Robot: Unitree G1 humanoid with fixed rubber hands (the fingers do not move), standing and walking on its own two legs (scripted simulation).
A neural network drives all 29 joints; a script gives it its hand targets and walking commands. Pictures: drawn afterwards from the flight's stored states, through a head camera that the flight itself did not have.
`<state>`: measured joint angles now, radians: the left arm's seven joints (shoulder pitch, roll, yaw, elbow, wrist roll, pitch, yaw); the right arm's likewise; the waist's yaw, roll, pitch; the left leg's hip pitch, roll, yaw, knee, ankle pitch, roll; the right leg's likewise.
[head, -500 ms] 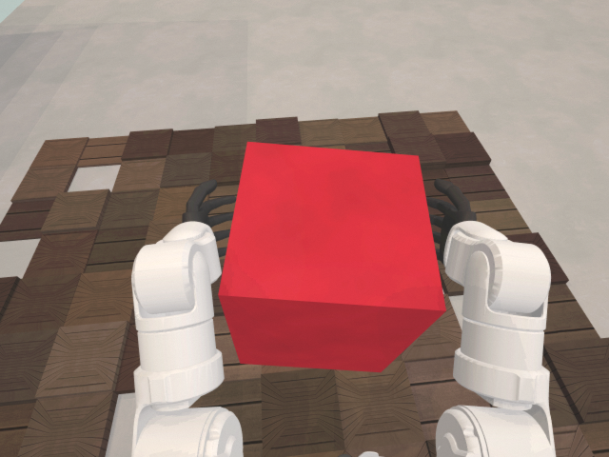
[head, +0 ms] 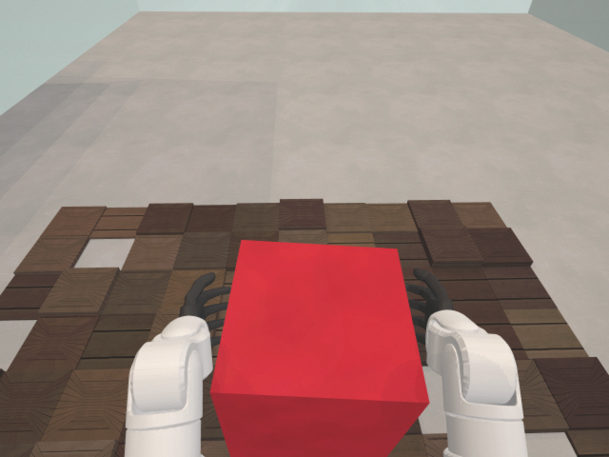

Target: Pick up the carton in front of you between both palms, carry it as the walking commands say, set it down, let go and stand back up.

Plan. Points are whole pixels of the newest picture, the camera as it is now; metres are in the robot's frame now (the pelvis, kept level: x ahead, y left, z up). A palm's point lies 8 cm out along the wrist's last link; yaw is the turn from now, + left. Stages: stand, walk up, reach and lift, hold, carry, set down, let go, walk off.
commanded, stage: carry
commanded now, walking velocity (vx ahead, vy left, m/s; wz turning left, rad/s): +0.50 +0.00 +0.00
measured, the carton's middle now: (312, 358) +0.28 +0.01 +0.01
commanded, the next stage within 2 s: none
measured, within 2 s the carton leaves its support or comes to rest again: neither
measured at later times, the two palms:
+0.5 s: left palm (252, 159) +0.64 +0.12 +0.11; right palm (406, 164) +0.63 -0.18 +0.10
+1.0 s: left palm (253, 101) +0.91 +0.15 +0.11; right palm (373, 101) +0.90 -0.15 +0.11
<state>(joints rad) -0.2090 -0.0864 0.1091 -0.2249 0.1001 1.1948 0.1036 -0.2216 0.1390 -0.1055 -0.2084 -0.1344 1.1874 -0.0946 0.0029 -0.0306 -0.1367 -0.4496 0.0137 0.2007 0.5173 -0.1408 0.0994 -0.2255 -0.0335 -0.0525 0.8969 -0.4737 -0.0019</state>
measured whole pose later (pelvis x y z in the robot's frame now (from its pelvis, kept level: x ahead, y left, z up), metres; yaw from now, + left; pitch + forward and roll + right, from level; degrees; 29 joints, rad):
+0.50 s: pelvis +0.28 -0.02 -0.02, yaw +1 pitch +4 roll +0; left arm -0.66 -0.03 0.22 0.13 0.10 1.24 0.13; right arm -0.66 -0.01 -0.17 0.15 -0.05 1.24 -0.14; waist -0.03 0.02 -0.05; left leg -0.15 0.04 0.12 0.79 -0.48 0.01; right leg -0.48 0.00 -0.14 0.51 -0.27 -0.06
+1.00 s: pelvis +0.62 +0.00 +0.01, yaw -1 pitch +4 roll -1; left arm -0.24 -0.15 0.15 -0.33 0.11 1.20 0.12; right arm -0.25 0.15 -0.12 -0.32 -0.12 1.21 -0.10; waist -0.01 0.01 -0.07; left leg -0.29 0.02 0.17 0.38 -0.17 0.08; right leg -0.40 -0.02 -0.06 0.95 -0.40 -0.01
